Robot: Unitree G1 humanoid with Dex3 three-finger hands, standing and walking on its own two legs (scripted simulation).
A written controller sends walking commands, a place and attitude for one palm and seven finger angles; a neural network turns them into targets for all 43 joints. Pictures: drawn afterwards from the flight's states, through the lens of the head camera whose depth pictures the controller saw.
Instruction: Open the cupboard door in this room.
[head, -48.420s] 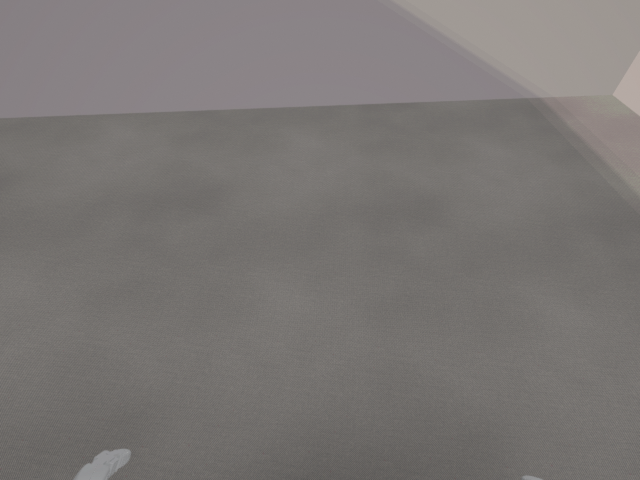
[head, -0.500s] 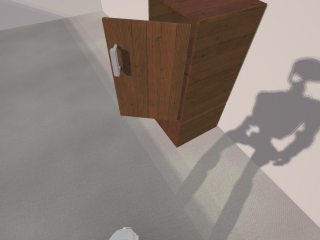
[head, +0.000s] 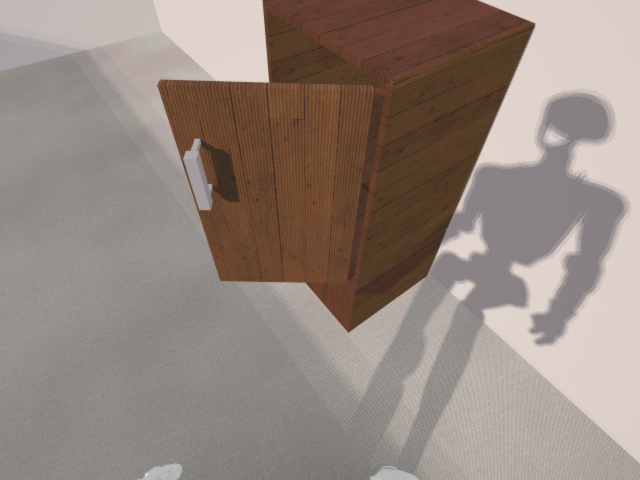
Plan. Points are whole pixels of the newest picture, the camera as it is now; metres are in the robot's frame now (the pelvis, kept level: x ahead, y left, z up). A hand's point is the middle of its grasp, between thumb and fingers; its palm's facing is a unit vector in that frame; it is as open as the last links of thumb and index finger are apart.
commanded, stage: come to a stop and stand still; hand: left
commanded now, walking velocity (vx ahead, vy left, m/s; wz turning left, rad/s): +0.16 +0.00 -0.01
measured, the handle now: (201, 174) +0.64 +0.26 -0.04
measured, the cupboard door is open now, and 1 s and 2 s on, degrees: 52 52 52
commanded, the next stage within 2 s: look again from close up in 1.96 s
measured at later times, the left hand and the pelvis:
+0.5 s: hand out of the picture +0.13 +0.21 -0.19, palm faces +0.07 -0.97 -0.22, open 7.3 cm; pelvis +0.08 +0.01 -0.01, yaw +0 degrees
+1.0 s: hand out of the picture +0.05 +0.15 -0.19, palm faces +0.04 -0.98 -0.17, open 7.3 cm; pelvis +0.01 -0.02 -0.02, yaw +0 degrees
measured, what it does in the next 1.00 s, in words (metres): steps on the spot: right foot, then left foot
